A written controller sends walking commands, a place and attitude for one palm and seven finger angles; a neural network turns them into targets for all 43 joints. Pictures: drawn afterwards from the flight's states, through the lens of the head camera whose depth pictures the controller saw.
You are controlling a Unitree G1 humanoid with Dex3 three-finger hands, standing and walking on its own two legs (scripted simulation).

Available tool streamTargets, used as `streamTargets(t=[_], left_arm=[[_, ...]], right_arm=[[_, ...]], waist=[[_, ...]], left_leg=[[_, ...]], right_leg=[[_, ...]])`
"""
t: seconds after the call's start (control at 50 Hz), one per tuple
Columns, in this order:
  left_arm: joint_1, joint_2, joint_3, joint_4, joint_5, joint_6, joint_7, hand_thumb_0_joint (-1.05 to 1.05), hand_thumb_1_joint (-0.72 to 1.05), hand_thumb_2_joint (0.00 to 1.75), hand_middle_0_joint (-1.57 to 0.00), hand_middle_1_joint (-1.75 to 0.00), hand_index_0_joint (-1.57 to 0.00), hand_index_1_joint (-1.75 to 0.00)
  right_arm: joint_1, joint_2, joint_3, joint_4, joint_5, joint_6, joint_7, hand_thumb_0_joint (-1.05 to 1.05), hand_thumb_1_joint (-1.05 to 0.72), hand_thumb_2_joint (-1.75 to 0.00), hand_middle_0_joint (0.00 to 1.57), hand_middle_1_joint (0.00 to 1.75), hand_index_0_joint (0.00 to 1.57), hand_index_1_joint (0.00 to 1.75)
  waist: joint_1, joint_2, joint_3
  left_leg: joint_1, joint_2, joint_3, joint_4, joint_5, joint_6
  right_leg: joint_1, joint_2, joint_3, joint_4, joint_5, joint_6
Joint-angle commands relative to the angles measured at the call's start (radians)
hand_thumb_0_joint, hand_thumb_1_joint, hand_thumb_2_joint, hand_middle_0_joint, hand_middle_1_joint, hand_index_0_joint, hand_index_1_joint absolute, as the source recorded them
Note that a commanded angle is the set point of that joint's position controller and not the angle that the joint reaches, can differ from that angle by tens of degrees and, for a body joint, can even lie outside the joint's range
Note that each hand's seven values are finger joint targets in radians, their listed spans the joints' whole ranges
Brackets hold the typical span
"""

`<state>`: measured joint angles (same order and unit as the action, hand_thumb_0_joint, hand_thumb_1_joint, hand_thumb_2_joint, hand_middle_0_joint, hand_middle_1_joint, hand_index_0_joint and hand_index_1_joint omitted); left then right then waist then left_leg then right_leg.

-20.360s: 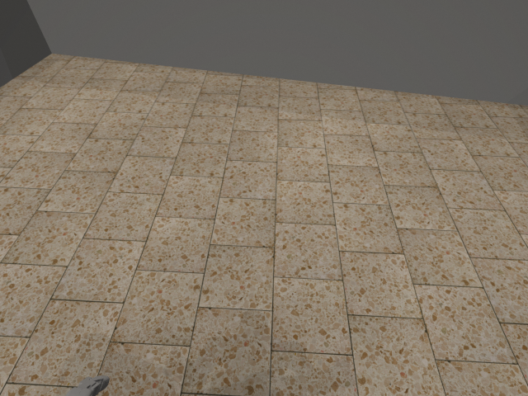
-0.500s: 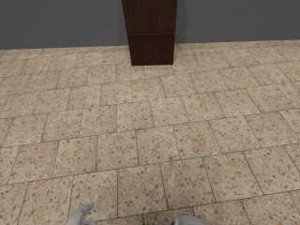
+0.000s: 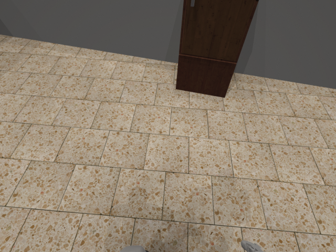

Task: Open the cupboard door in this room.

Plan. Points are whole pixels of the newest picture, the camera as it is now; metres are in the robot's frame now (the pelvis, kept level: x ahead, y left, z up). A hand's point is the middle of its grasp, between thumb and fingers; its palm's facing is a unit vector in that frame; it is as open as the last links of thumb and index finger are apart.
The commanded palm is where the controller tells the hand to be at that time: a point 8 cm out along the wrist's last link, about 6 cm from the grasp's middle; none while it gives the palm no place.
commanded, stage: turn or walk to find it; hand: left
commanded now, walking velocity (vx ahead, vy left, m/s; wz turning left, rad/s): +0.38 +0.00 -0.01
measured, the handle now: out of the picture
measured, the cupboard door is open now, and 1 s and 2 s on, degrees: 0 0 0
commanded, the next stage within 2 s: stand and wait in 0.36 s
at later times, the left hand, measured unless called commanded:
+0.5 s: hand (139, 175) +0.35 +0.14 -0.15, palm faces -0.10 -0.96 -0.25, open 7.4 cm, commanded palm none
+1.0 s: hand (138, 197) +0.29 +0.13 -0.17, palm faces +0.04 -0.99 -0.16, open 7.3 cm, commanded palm none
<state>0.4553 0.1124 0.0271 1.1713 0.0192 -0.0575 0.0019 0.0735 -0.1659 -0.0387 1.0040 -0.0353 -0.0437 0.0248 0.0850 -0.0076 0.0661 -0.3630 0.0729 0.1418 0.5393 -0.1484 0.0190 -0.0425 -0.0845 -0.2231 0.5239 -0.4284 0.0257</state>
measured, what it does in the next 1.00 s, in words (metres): walks ahead: right foot, then left foot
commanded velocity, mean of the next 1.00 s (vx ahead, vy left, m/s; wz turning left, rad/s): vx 0.13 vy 0.00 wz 0.00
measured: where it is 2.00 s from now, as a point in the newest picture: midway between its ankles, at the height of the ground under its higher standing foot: (178, 237)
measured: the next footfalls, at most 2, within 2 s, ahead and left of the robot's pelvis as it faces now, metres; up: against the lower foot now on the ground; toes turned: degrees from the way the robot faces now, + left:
right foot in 0.50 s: +0.34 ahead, -0.16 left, +0.00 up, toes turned -12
left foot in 0.86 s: +0.34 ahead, +0.08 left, +0.00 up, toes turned +5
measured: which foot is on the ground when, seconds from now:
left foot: down 0.00-0.52, up 0.54-0.84, down 0.86-1.00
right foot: down 0.00-0.00, up 0.02-0.48, down 0.50-1.00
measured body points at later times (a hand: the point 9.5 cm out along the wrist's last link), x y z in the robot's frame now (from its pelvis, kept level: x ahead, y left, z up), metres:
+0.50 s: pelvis +0.20 -0.04 +0.00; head +0.23 -0.06 +0.44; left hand +0.35 +0.20 -0.13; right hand +0.09 -0.24 -0.16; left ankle +0.08 +0.11 -0.72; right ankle +0.31 -0.16 -0.73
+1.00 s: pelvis +0.27 -0.04 +0.01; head +0.26 -0.02 +0.46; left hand +0.28 +0.18 -0.15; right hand +0.31 -0.27 -0.13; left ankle +0.30 +0.08 -0.73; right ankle +0.30 -0.16 -0.73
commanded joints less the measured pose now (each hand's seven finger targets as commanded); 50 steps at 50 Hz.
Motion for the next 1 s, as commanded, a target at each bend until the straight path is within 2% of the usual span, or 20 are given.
streamTargets(t=[0.0,0.06,0.14,0.24,0.36,0.4,0.44,0.46,0.48,0.5,0.52,0.58,0.64,0.74,0.8,0.82,0.86,0.88,0.92,0.98], left_arm=[[-0.097,0.130,0.014,-0.125,-0.006,-0.029,0.001,0.00,0.90,0.90,-0.20,-0.30,-0.20,-0.30],[-0.173,0.111,0.029,-0.119,0.003,-0.006,-0.009,0.00,0.90,0.90,-0.20,-0.30,-0.20,-0.30],[-0.118,0.057,0.034,-0.119,0.012,0.030,-0.015,0.00,0.90,0.90,-0.20,-0.30,-0.20,-0.30],[-0.232,0.091,0.043,-0.188,0.010,0.047,-0.028,0.00,0.90,0.90,-0.20,-0.30,-0.20,-0.30],[-0.412,0.098,0.030,-0.261,0.004,0.031,-0.034,0.00,0.90,0.90,-0.20,-0.30,-0.20,-0.30],[-0.374,0.103,0.027,-0.251,0.002,0.023,-0.029,0.00,0.90,0.90,-0.20,-0.30,-0.20,-0.30],[-0.186,0.140,0.031,-0.184,0.006,0.005,-0.021,0.00,0.90,0.90,-0.20,-0.30,-0.20,-0.30],[-0.058,0.207,0.044,-0.138,0.011,-0.010,-0.012,0.00,0.90,0.90,-0.20,-0.30,-0.20,-0.30],[0.049,0.314,0.071,-0.106,0.015,-0.023,0.003,0.00,0.90,0.90,-0.20,-0.30,-0.20,-0.30],[0.061,0.348,0.064,-0.098,-0.012,-0.020,0.004,0.00,0.90,0.90,-0.20,-0.30,-0.20,-0.30],[-0.023,0.308,0.058,-0.116,-0.014,-0.016,0.012,0.00,0.90,0.90,-0.20,-0.30,-0.20,-0.30],[-0.190,0.222,0.033,-0.152,-0.013,-0.010,0.020,0.00,0.90,0.90,-0.20,-0.30,-0.20,-0.30],[-0.295,0.179,0.020,-0.167,-0.006,-0.002,0.021,0.00,0.90,0.90,-0.20,-0.30,-0.20,-0.30],[-0.295,0.171,0.026,-0.157,0.000,0.018,0.023,0.00,0.90,0.90,-0.20,-0.30,-0.20,-0.30],[-0.298,0.172,0.020,-0.139,-0.010,0.033,0.022,0.00,0.90,0.90,-0.20,-0.30,-0.20,-0.30],[-0.289,0.155,0.012,-0.137,-0.013,0.038,0.020,0.00,0.90,0.90,-0.20,-0.30,-0.20,-0.30],[-0.234,0.112,0.007,-0.131,-0.017,0.051,0.017,0.00,0.90,0.90,-0.20,-0.30,-0.20,-0.30],[-0.205,0.117,0.007,-0.119,-0.012,0.054,0.016,0.00,0.90,0.90,-0.20,-0.30,-0.20,-0.30],[-0.175,0.130,0.003,-0.090,-0.003,0.058,0.015,0.00,0.90,0.90,-0.20,-0.30,-0.20,-0.30],[-0.131,0.130,-0.008,-0.061,-0.004,0.048,0.017,0.00,0.90,0.90,-0.20,-0.30,-0.20,-0.30]], right_arm=[[0.452,-0.271,-0.072,0.084,0.011,-0.016,-0.033,0.00,-0.90,-0.90,0.20,0.30,0.20,0.30],[0.261,-0.146,-0.045,0.034,0.014,-0.023,-0.035,0.00,-0.90,-0.90,0.20,0.30,0.20,0.30],[0.246,-0.075,-0.037,0.030,0.011,-0.039,-0.038,0.00,-0.90,-0.90,0.20,0.30,0.20,0.30],[0.264,-0.103,-0.038,0.030,0.016,-0.046,-0.041,0.00,-0.90,-0.90,0.20,0.30,0.20,0.30],[0.346,-0.131,-0.045,0.068,0.007,-0.039,-0.041,0.00,-0.90,-0.90,0.20,0.30,0.20,0.30],[0.344,-0.145,-0.044,0.077,0.005,-0.031,-0.044,0.00,-0.90,-0.90,0.20,0.30,0.20,0.30],[0.337,-0.146,-0.040,0.083,0.013,-0.026,-0.043,0.00,-0.90,-0.90,0.20,0.30,0.20,0.30],[0.340,-0.126,-0.036,0.083,0.020,-0.028,-0.039,0.00,-0.90,-0.90,0.20,0.30,0.20,0.30],[0.390,-0.059,-0.024,0.066,0.031,-0.029,-0.034,0.00,-0.90,-0.90,0.20,0.30,0.20,0.30],[0.395,-0.080,-0.019,0.055,0.038,-0.012,-0.047,0.00,-0.90,-0.90,0.20,0.30,0.20,0.30],[0.384,-0.074,-0.021,0.063,0.040,-0.001,-0.051,0.00,-0.90,-0.90,0.20,0.30,0.20,0.30],[0.303,-0.046,-0.012,0.073,0.028,0.019,-0.043,0.00,-0.90,-0.90,0.20,0.30,0.20,0.30],[0.365,-0.003,-0.003,0.100,0.023,0.047,-0.040,0.00,-0.90,-0.90,0.20,0.30,0.20,0.30],[0.301,-0.001,0.003,0.072,0.019,0.046,-0.037,0.00,-0.90,-0.90,0.20,0.30,0.20,0.30],[0.303,-0.019,0.006,0.087,0.019,0.034,-0.038,0.00,-0.90,-0.90,0.20,0.30,0.20,0.30],[0.312,-0.043,0.006,0.089,0.021,0.027,-0.037,0.00,-0.90,-0.90,0.20,0.30,0.20,0.30],[0.241,-0.115,-0.001,0.061,0.013,0.022,-0.046,0.00,-0.90,-0.90,0.20,0.30,0.20,0.30],[0.179,-0.122,0.002,0.048,0.014,0.027,-0.045,0.00,-0.90,-0.90,0.20,0.30,0.20,0.30],[0.138,-0.108,0.003,0.040,0.020,0.026,-0.045,0.00,-0.90,-0.90,0.20,0.30,0.20,0.30],[0.163,-0.089,0.008,0.050,0.024,0.025,-0.048,0.00,-0.90,-0.90,0.20,0.30,0.20,0.30]], waist=[[-0.223,0.205,-0.218],[-0.148,0.123,-0.010],[-0.078,0.107,0.029],[-0.071,0.103,0.059],[-0.123,0.104,0.060],[-0.107,0.118,0.025],[-0.023,0.059,-0.071],[0.029,-0.029,-0.163],[0.040,-0.282,-0.297],[0.017,-0.246,-0.345],[-0.010,-0.195,-0.283],[-0.053,-0.100,-0.130],[-0.124,-0.107,-0.104],[-0.100,-0.143,-0.066],[-0.115,-0.090,-0.051],[-0.119,-0.012,-0.046],[-0.077,0.162,0.030],[-0.050,0.146,0.047],[-0.042,0.205,0.056],[-0.054,0.123,0.032]], left_leg=[[0.688,0.405,-0.493,-0.185,0.215,0.217],[0.308,0.324,-0.357,-0.314,-0.053,0.150],[0.145,0.229,-0.183,-0.386,-0.075,0.107],[0.217,0.219,-0.146,-0.412,-0.002,0.139],[0.327,0.219,-0.091,-0.321,0.227,0.125],[0.338,0.214,-0.072,-0.228,0.384,0.105],[0.309,0.162,-0.035,-0.008,0.513,0.050],[0.179,0.114,-0.008,0.187,0.358,0.010],[-0.064,-0.023,0.023,0.478,-0.221,-0.032],[-0.069,-0.045,-0.095,0.630,-0.494,-0.040],[-0.073,-0.011,-0.151,0.684,-0.442,-0.041],[-0.082,0.040,-0.156,0.647,-0.313,-0.052],[0.050,0.040,-0.117,0.461,-0.236,-0.069],[0.106,0.026,-0.079,0.205,-0.193,-0.076],[0.259,0.015,-0.068,-0.053,-0.052,-0.076],[0.296,0.041,-0.118,-0.113,-0.017,-0.070],[0.078,0.169,-0.263,-0.294,-0.199,-0.006],[-0.009,0.164,-0.273,-0.335,-0.296,0.005],[-0.042,0.123,-0.241,-0.374,-0.324,-0.005],[0.047,0.087,-0.191,-0.339,-0.266,-0.014]], right_leg=[[-0.633,0.003,0.133,0.685,-0.152,-0.036],[-0.599,-0.080,0.191,0.706,0.016,-0.025],[-0.532,-0.083,0.173,0.647,0.172,-0.006],[-0.645,-0.103,0.184,0.534,0.285,0.021],[-0.555,-0.057,0.117,0.175,0.256,0.007],[-0.438,-0.018,0.093,0.095,0.247,-0.014],[-0.176,0.034,0.057,-0.031,0.374,-0.024],[0.060,-0.046,0.132,-0.033,0.588,-0.040],[0.311,-0.328,0.448,-0.013,1.018,-0.136],[0.277,-0.413,0.491,-0.052,1.263,-0.221],[0.200,-0.392,0.435,-0.078,1.241,-0.238],[-0.047,-0.300,0.326,-0.149,0.931,-0.190],[-0.236,-0.222,0.184,-0.230,0.657,-0.143],[-0.280,-0.197,0.212,-0.278,0.306,-0.163],[-0.349,-0.150,0.201,-0.232,0.100,-0.112],[-0.384,-0.111,0.186,-0.185,0.055,-0.081],[-0.265,-0.023,0.144,-0.140,0.091,-0.017],[-0.182,-0.017,0.139,-0.135,0.135,-0.010],[-0.112,-0.023,0.135,-0.111,0.187,-0.008],[-0.121,-0.045,0.157,-0.184,0.220,-0.011]])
